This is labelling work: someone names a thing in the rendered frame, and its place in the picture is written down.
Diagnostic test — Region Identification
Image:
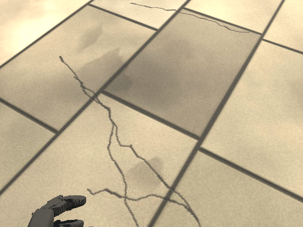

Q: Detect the robot left hand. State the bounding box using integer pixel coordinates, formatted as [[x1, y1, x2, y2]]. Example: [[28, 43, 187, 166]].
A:
[[27, 195, 94, 227]]

